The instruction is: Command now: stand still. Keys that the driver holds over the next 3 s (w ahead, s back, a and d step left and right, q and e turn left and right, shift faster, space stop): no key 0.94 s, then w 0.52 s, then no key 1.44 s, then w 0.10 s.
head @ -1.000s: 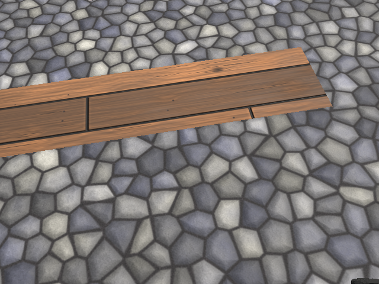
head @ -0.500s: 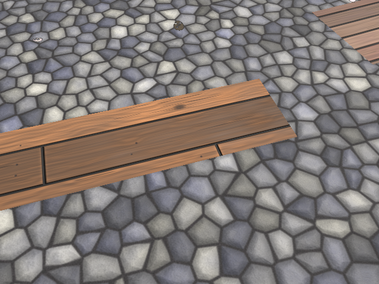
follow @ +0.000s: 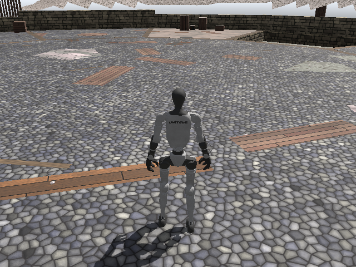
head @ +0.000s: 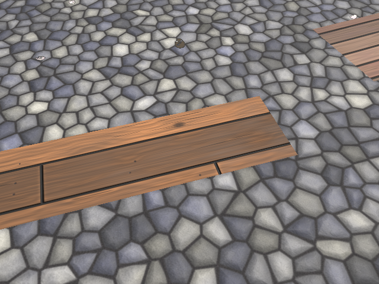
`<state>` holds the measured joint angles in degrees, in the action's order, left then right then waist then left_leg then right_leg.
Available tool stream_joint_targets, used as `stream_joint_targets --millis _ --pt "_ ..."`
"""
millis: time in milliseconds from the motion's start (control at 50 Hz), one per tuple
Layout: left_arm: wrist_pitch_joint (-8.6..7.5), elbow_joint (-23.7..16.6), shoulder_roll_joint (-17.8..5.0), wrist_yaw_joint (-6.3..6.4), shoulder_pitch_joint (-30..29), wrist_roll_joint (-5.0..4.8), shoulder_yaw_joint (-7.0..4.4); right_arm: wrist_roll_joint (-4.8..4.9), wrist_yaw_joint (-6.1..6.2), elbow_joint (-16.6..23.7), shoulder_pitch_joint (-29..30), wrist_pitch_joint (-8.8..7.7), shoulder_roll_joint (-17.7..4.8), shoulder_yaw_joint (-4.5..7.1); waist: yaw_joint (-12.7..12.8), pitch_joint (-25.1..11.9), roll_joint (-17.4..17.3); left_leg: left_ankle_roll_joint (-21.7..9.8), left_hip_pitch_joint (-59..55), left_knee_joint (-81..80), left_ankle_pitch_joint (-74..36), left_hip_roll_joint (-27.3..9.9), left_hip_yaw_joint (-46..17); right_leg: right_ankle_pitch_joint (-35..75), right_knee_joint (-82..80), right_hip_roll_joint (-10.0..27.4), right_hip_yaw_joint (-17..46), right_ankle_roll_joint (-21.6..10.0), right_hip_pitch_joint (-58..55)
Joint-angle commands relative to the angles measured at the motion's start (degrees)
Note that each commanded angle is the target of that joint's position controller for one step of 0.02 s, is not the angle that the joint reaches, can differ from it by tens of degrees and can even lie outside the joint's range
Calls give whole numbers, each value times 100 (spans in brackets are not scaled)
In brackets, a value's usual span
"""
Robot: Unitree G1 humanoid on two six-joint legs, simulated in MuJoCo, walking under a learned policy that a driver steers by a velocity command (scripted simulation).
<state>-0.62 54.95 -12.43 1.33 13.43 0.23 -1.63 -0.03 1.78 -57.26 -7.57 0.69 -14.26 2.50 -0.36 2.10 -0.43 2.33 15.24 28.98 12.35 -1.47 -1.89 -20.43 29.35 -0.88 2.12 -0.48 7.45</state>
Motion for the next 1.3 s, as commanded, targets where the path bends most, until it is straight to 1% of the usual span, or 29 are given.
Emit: stream_joint_targets --millis 20,220,440,660,940,960,980,1000,1020,1040,1060,1080,1100,1120,1140,1160,1180,1200,1220,1240,1260,1280,1300 --pt "-37 -63 -655 16 227 -1 -123 4 40 106 41 -32 -599 111 12 -228 102 -195 -720 -161 -1394 -82 -46 1822 -614 285 207 -94 551" --pt "-31 259 -609 30 321 6 -66 4 80 -218 -33 -2 -565 101 3 -89 108 -176 -719 -272 -1176 -65 -30 1440 -781 237 139 -78 614" --pt "-38 501 -521 49 546 5 0 6 100 -445 -205 9 -486 68 4 31 67 -174 -661 -356 -970 -40 -24 1057 -886 192 70 -61 708" --pt "-43 632 -419 60 794 -4 47 11 113 -563 -406 11 -399 24 11 96 48 -189 -596 -375 -877 -19 -28 901 -907 162 6 -47 765" --pt "-51 703 -314 70 1066 -17 79 20 123 -609 -610 14 -303 -19 18 143 40 -215 -545 -353 -871 2 -38 865 -882 148 -50 -29 808" --pt "-44 760 -266 77 1182 -21 87 16 125 -659 -702 20 -226 -39 23 18 79 -215 -598 -325 -323 88 56 288 -950 114 -79 -55 766" --pt "-27 770 -339 95 1223 -51 59 35 130 -668 -710 26 -220 -36 40 114 175 -224 -464 -159 485 245 214 -592 -1033 113 -19 -147 854" --pt "-13 706 -517 119 1167 -83 3 59 132 -653 -702 15 -248 -16 62 283 373 -249 -160 127 1371 422 406 -1555 -1142 222 201 -321 966" --pt "-19 644 -648 133 1195 -112 -40 55 117 -580 -580 -32 -253 -10 129 524 547 -284 268 434 1791 486 491 -2339 -1378 498 600 -528 1056" --pt "-54 622 -818 135 1335 -148 -100 57 77 -466 -387 -120 -171 -27 233 722 831 -301 702 924 1627 484 583 -2823 -1708 955 1220 -789 983" --pt "-108 580 -1023 130 1305 -180 -183 73 19 -370 -275 -230 -70 -54 261 917 1102 -349 1003 1477 1233 293 533 -2915 -1969 1503 1883 -1081 972" --pt "-162 530 -1032 125 1227 -186 -210 104 -42 -302 -210 -337 -59 -58 238 1080 1099 -440 1270 1742 1144 65 379 -2707 -2075 1814 2228 -1271 957" --pt "-210 478 -927 110 1122 -172 -199 146 -98 -257 -215 -432 -58 -52 167 1173 1053 -533 1421 1703 1301 -62 310 -2302 -2018 1875 2223 -1286 836" --pt "-236 420 -852 85 986 -189 -189 187 -142 -252 -343 -513 -50 -47 38 1161 998 -623 1235 1235 1413 -103 331 -1902 -1845 1764 1968 -1169 777" --pt "-228 353 -815 61 767 -228 -180 217 -172 -384 -752 -571 -37 -23 -209 1042 878 -680 430 405 1138 -5 485 -1568 -1563 1491 1510 -961 1017" --pt "-225 298 -778 37 697 -233 -170 197 -182 -633 -1289 -588 -108 47 -375 801 674 -613 -568 -37 657 272 659 -1033 -1094 1115 1059 -791 1348" --pt "-267 201 -716 21 542 -204 -140 155 -189 -818 -1936 -596 -339 156 -614 489 169 -669 -1438 -343 460 21 48 48 3 700 527 -583 1749" --pt "-354 11 -354 23 463 -155 -44 167 -182 -907 -2748 -612 -985 327 -820 51 -1379 -1230 -2341 -1323 1083 -1185 -2068 18 2084 -32 -393 -183 2731" --pt "-462 -134 -203 26 454 -234 -16 64 -256 -930 -3059 -693 -1072 279 -765 -243 -1796 -1887 -2489 -2123 1709 -2104 -4237 -1106 3552 -282 77 -165 3415" --pt "-527 -152 -408 -15 411 -335 -67 50 -252 -754 -2370 -766 -694 142 -410 232 -912 -1833 -2106 -2048 1884 -2201 -3921 -815 4307 158 423 -312 3837" --pt "-577 -136 -440 -76 336 -337 -75 61 -265 -563 -1891 -794 -447 72 -274 452 -563 -1616 -1799 -2026 1716 -1888 -3037 -215 4414 426 414 -446 3906" --pt "-613 -109 -468 -86 309 -281 -116 53 -291 -443 -1585 -785 -393 31 -148 500 -362 -1417 -1625 -2096 1241 -1598 -2341 300 4129 620 304 -500 3847" --pt "-618 -120 -623 -93 196 -220 -196 42 -300 -395 -1518 -762 -279 -19 -113 535 -365 -1257 -1546 -2128 492 -1368 -1748 633 3775 754 212 -487 3723"
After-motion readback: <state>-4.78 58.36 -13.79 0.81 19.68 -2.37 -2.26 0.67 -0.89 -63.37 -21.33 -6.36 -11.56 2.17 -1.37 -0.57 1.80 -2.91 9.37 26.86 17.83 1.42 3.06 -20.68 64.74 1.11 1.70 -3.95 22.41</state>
